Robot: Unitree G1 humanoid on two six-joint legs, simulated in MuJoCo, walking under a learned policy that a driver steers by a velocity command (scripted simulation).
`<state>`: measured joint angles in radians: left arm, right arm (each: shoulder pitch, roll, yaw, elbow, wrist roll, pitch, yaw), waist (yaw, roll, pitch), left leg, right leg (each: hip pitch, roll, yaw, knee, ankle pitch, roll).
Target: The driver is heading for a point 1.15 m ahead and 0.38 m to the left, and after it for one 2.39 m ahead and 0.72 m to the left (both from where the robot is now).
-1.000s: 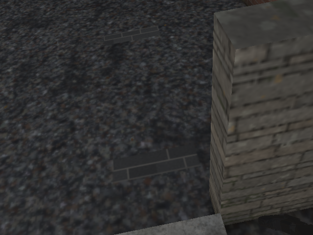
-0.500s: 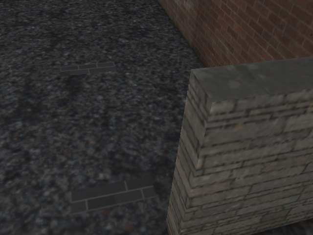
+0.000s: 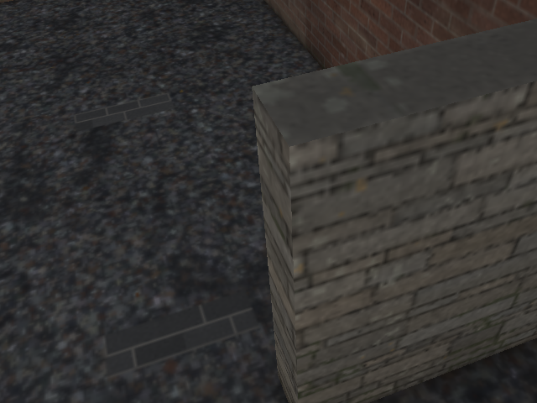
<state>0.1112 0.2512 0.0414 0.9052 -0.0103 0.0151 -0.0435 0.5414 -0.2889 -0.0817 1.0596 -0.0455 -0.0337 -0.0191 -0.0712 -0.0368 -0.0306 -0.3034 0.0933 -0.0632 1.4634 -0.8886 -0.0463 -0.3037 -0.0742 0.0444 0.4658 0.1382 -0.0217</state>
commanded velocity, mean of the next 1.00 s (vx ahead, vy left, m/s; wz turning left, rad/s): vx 0.46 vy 0.00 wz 0.47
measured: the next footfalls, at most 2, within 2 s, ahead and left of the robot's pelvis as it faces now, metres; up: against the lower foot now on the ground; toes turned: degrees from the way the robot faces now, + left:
left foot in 0.84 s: +0.32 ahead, +0.15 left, -0.19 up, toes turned +32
right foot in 1.38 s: +0.57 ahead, +0.18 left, -0.39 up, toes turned +33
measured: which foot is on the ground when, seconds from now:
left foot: up 0.00-0.82, down 0.84-1.00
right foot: down 0.00-0.84, up 0.86-1.00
